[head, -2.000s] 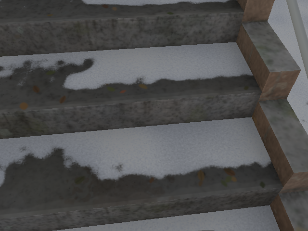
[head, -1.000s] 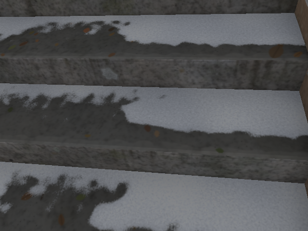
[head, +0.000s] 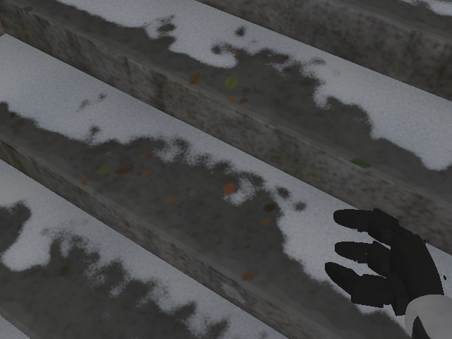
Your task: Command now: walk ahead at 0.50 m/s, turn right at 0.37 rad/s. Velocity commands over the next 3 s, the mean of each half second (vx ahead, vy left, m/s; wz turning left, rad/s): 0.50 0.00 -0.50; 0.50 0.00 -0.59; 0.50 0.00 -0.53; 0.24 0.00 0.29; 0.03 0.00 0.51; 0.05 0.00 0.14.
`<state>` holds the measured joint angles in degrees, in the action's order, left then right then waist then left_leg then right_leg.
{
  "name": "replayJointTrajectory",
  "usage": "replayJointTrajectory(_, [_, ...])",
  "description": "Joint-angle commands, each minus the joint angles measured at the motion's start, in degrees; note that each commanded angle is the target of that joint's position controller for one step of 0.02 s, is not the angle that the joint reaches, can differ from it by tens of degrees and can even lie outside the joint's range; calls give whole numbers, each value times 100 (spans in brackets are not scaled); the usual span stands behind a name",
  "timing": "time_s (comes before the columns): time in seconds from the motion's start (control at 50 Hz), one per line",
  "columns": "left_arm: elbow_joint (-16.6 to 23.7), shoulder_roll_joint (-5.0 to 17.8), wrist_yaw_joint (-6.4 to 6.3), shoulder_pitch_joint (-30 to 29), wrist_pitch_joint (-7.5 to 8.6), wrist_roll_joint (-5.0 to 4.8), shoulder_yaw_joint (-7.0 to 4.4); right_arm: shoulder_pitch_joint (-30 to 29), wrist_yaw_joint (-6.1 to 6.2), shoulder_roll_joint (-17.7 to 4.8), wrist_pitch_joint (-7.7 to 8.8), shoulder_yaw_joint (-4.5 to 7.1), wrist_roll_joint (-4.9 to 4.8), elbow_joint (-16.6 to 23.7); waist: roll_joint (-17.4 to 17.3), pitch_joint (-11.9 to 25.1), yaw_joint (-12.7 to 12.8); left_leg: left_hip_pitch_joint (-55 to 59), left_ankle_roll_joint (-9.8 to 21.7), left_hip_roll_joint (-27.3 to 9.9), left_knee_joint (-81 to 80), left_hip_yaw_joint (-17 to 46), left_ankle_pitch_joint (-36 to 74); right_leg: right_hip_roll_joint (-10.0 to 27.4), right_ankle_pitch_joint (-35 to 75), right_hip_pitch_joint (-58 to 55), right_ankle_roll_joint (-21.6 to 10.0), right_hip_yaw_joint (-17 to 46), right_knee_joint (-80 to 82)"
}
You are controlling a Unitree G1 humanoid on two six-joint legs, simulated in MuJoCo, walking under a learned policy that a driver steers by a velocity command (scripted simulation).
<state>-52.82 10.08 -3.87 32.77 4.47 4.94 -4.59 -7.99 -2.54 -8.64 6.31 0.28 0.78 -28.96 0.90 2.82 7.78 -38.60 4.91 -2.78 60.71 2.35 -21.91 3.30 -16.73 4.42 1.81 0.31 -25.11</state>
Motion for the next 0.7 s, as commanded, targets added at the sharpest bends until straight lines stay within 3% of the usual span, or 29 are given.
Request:
replayJointTrajectory(0.02, [721,1080,166,-894,147,-773,-390,2073,133,-625,65,406,-154,-629,-634,1263,-1466,4861,-401,-256,-5140,-215,5112,-320,1333,1553,-586,380,-3357])
replayJointTrajectory(0.04, [934,330,185,-830,255,-655,-281,2765,76,-1298,-3,506,234,-679,-1776,952,-1201,7068,-367,-1662,-2798,467,10836,-816,-1658,4800,-580,418,-5871])
replayJointTrajectory(0.06, [1200,451,309,-945,358,-838,-238,3803,160,-1505,-240,600,67,-719,-1903,2737,-2000,8069,449,-2900,-1640,1043,14170,-980,-1857,5171,-475,975,-7743])
replayJointTrajectory(0.08, [1201,530,285,-1783,366,-765,-312,3930,248,-1674,-376,702,159,-883,-1432,2372,-2328,7354,612,-2563,-2412,1000,11730,-1000,-1321,5966,-485,510,-8956])
replayJointTrajectory(0.1, [1598,238,186,-2725,264,-647,-249,3507,267,-1432,-296,614,307,-1094,-1647,1438,-2020,7027,530,-2155,-2718,1043,9301,-1001,-1218,7248,-461,178,-10181])
replayJointTrajectory(0.12, [1718,-136,86,-3179,186,-597,-70,3294,234,-840,-202,400,408,-1314,-1919,905,-1768,6749,519,-1965,-2937,796,8194,-1051,-1596,8008,-575,171,-11087])
replayJointTrajectory(0.14, [1861,-546,36,-3226,76,-487,111,3263,191,-405,-139,227,331,-1605,-1971,127,-1250,5693,418,-1763,-3320,396,8226,-1104,-1735,8072,-750,252,-11675])
replayJointTrajectory(0.18, [2372,-688,53,-3421,-117,-312,371,2270,60,-105,20,89,101,-1920,-878,-848,-169,2938,-260,-1325,-4955,-936,5701,-835,-1861,6755,-987,135,-9825])
replayJointTrajectory(0.22, [2402,-53,172,-2695,-280,-188,243,1397,119,-545,194,99,103,-1780,-1005,-947,537,1861,-647,-872,-5369,-2021,8758,-1117,-1732,4985,-974,-538,-7769])
replayJointTrajectory(0.24, [2119,341,201,-1561,-374,-90,179,459,210,-1081,295,231,-46,-1487,-1189,-424,1228,929,-540,-692,-5148,-2318,10175,-1108,-1334,2960,-996,-793,-6632])
replayJointTrajectory(0.28, [1377,1027,178,425,-548,-311,-21,182,399,-1941,641,532,-488,-1243,-1234,1184,1799,1251,104,-1180,-3391,-1577,12418,-1283,-278,55,-745,-980,-5243])
replayJointTrajectory(0.3, [1084,1068,146,1270,-590,-355,-79,-202,393,-2150,711,622,-494,-1025,-1066,1700,2176,1379,100,-1355,-1821,-1249,12575,-1184,305,-924,-809,-576,-4266])
replayJointTrajectory(0.32, [1114,1353,152,893,-475,-345,-274,-464,349,-1895,498,688,-515,-895,605,1169,2368,1083,-232,1,2094,-1221,6419,-874,1907,-1014,-1666,686,-1292])
replayJointTrajectory(0.34, [1225,1370,124,-823,-425,-571,-255,280,117,-934,271,385,-78,-636,2496,245,726,-439,-443,1224,5701,-784,479,-577,6378,-244,-2065,2117,-934])
replayJointTrajectory(0.36, [1556,1543,220,-1410,-388,-542,-192,1493,45,-509,217,263,234,-202,1099,1466,-321,-1195,-395,1129,6886,224,544,243,7307,-1077,-2386,3327,-877])
replayJointTrajectory(0.38, [1455,1128,250,-1541,-384,-450,-49,1627,-8,-280,90,137,209,-88,488,1615,-594,-1688,-317,1082,7147,307,664,464,4144,-746,-2414,4325,-342])
replayJointTrajectory(0.4, [1210,867,280,-1627,-327,-489,46,1712,58,160,-27,-82,376,85,-6,533,-1047,-2205,-276,883,7338,335,445,287,2396,317,-2277,4125,-114])
replayJointTrajectory(0.42, [970,611,282,-1449,-216,-406,151,1362,135,242,-116,-188,547,221,-446,-227,-996,-2863,-154,738,7476,238,174,82,1272,816,-2029,3518,-34])
replayJointTrajectory(0.44, [1007,643,290,-1585,-136,-425,176,1732,230,76,-185,-205,488,83,-545,-671,-1169,-2868,-158,549,6933,98,246,20,1948,1304,-1810,2776,41])
replayJointTrajectory(0.48, [688,551,408,-1494,32,-463,284,1155,322,-71,-346,-253,363,346,-685,-1217,-1236,-2461,-214,378,5370,-328,-129,-409,1804,2629,-1297,1768,511])
replayJointTrajectory(0.5, [466,662,405,-1040,122,-382,257,566,382,99,-390,-318,344,609,-311,-1149,-915,-2776,-254,491,5748,-728,-499,-396,2189,2465,-1411,1855,778])
replayJointTrajectory(0.54, [217,795,364,-500,183,-351,224,86,448,217,-387,-387,335,992,328,-733,-709,-3572,-212,186,5841,-668,-832,-103,2749,1433,-1583,2069,957])
replayJointTrajectory(0.58, [176,877,198,-297,28,-548,113,-563,416,161,-401,-493,340,1411,-112,-255,-515,-1663,-140,95,2932,-958,-597,-151,3275,1736,-1630,1973,2089])
replayJointTrajectory(0.6, [248,891,100,-311,-100,-487,72,-781,388,316,-412,-535,297,1522,-69,34,-475,-406,-145,227,2017,-1136,-401,-132,4011,1897,-1651,1902,2401])
replayJointTrajectory(0.62, [599,920,87,-770,-110,-472,47,-23,358,226,-426,-433,233,1132,-86,756,-908,1190,-118,709,1502,-1384,-63,-317,7119,2053,-1467,1398,1697])
replayJointTrajectory(0.64, [822,1416,74,-1043,-20,-466,-156,829,386,17,-476,-271,88,914,567,1492,-1291,2117,-78,807,1223,-1075,133,-11,9124,1567,-1394,1615,942])
replayJointTrajectory(0.66, [977,1751,128,-1354,99,-507,-302,1770,420,-319,-532,-73,-18,583,734,2008,-1753,2340,16,700,693,-680,160,259,9913,697,-1281,1820,-70])
replayJointTrajectory(0.68, [1111,1801,263,-1698,272,-619,-355,2470,403,-681,-466,96,4,287,368,2310,-2132,2778,77,693,-660,-453,262,180,9605,207,-1143,1775,-1346])
replayJointTrajectory(0.7, [1249,1407,440,-1852,448,-577,-326,2892,424,-995,-388,270,126,-43,-533,2455,-2205,3707,365,76,-1515,503,-275,-347,6883,936,-997,1564,-3153])
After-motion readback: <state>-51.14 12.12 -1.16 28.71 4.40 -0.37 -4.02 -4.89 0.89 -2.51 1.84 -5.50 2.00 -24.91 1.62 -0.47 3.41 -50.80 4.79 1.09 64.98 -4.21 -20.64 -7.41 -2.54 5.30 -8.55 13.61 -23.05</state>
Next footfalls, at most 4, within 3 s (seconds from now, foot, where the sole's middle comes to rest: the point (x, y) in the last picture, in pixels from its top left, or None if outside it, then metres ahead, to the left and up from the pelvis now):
0.02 left None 0.02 0.15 -0.77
0.32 right None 0.32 0.01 -0.61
0.70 left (241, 211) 0.65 0.07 -0.46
1.22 right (410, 140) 0.82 -0.31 -0.31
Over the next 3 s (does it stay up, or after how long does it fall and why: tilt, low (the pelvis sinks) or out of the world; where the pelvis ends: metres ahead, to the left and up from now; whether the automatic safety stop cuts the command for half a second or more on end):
stays up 1.07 -0.51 0.61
